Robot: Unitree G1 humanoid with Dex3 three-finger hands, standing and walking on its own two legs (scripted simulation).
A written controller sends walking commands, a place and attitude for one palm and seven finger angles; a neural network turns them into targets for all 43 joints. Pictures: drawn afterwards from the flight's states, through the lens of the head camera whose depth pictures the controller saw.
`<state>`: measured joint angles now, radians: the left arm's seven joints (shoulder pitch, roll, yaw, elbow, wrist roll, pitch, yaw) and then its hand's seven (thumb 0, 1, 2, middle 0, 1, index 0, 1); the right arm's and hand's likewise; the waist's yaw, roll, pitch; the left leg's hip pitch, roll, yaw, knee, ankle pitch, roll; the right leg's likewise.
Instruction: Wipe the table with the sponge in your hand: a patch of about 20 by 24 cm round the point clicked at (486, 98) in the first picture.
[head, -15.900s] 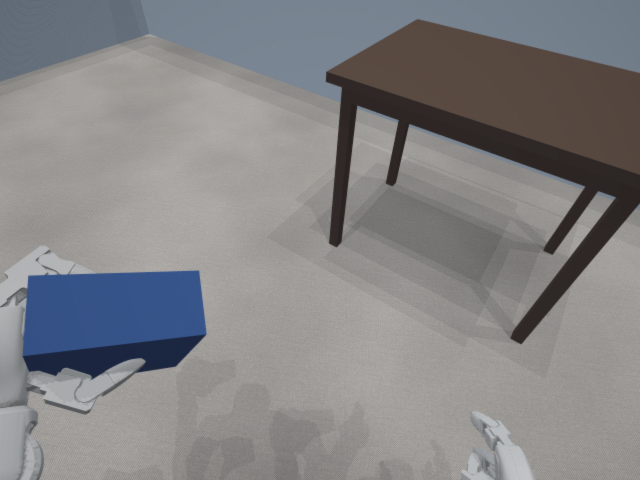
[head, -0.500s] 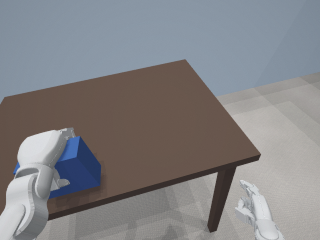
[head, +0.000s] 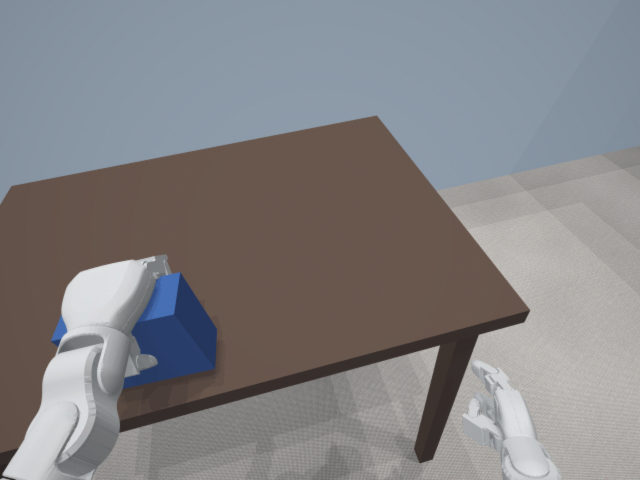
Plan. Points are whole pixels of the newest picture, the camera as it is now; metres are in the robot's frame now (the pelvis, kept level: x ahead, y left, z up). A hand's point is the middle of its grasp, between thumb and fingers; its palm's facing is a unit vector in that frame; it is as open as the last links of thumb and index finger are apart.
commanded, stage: move the sponge above the wiping area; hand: left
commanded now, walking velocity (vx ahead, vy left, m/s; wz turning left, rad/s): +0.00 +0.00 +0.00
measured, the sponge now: (153, 343) +0.24 +0.27 +0.06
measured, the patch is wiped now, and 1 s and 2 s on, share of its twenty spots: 0.00 0.00 0.10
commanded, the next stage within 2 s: lower the sponge onto the table in 0.60 s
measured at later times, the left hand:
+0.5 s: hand (121, 320) +0.22 +0.28 +0.13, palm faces +0.10 -0.05 -0.99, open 10.0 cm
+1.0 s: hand (104, 320) +0.22 +0.29 +0.13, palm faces +0.12 -0.07 -0.99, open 10.0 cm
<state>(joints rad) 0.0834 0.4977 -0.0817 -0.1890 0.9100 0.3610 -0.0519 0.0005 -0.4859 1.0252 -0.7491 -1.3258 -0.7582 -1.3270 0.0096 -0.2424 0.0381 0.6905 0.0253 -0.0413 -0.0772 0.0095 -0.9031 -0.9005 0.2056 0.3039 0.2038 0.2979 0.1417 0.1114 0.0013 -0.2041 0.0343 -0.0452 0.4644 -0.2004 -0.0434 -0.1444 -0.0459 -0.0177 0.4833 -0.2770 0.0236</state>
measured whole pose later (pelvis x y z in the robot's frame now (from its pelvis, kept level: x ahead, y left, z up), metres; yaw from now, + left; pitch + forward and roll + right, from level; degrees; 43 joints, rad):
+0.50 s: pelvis +0.00 -0.01 +0.00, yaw +0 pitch -4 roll +0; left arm 0.15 0.53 -0.03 -0.26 0.89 0.36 -0.04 0.00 -0.49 1.03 -0.75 -1.32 -0.76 -1.33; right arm 0.02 -0.25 0.03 0.68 0.03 -0.03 -0.07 0.01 -0.90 -0.90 0.21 0.30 0.20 0.30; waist 0.15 0.12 -0.01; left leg -0.19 0.05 -0.05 0.47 -0.21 -0.05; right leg -0.13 -0.03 -0.03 0.49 -0.29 0.01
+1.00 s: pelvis +0.00 +0.00 +0.00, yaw +0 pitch -4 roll +0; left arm 0.14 0.53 0.01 -0.24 0.87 0.37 -0.04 0.00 -0.49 1.03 -0.75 -1.32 -0.76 -1.32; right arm 0.03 -0.25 0.03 0.69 0.03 -0.04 -0.07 0.01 -0.90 -0.90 0.21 0.30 0.20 0.30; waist 0.14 0.11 -0.01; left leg -0.20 0.04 -0.05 0.47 -0.20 -0.05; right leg -0.13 -0.04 -0.02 0.48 -0.27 0.02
